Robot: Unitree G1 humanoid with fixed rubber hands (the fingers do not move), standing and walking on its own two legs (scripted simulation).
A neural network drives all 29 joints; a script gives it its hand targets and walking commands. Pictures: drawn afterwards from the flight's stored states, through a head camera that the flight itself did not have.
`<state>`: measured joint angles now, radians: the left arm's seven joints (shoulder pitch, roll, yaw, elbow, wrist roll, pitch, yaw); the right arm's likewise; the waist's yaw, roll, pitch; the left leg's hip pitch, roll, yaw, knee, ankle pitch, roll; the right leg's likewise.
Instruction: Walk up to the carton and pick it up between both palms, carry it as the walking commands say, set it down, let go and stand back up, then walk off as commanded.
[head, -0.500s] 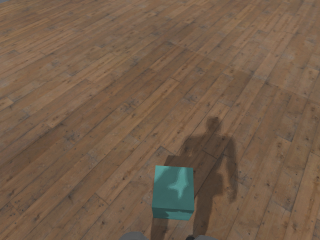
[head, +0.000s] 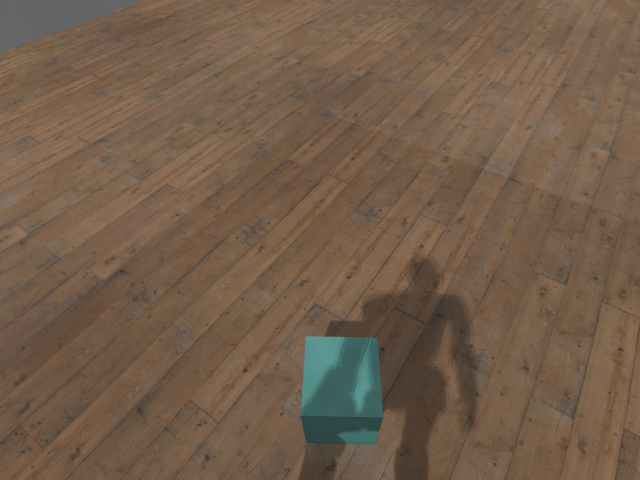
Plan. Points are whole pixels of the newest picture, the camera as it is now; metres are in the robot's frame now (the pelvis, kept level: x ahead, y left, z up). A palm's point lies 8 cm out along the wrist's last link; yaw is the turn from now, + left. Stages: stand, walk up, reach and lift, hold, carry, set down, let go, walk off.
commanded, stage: walk up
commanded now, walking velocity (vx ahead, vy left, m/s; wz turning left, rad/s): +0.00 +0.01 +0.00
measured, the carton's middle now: (340, 391) +0.46 -0.01 -0.65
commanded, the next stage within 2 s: none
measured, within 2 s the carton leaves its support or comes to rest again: neither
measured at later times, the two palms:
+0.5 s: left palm out of the picture +0.01 +0.19 -0.14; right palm out of the picture +0.00 -0.23 -0.15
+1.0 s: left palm out of the picture +0.00 +0.23 -0.15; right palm out of the picture +0.14 -0.21 -0.13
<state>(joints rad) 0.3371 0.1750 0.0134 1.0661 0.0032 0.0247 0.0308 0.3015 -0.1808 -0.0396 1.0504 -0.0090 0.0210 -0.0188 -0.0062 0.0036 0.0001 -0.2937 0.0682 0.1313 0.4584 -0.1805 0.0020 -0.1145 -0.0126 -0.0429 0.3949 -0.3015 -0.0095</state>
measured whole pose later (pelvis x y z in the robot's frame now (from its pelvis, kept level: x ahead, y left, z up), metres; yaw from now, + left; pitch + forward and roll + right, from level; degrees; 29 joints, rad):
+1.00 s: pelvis +0.09 +0.01 +0.00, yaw -1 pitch +0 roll -1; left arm 0.43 0.16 0.03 1.15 0.01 0.00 0.05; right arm 0.21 -0.14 -0.01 1.01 -0.02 -0.06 -0.04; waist 0.01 -0.03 0.06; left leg -0.27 0.08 0.16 0.52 -0.25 0.02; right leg -0.21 -0.03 -0.05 0.82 -0.55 0.04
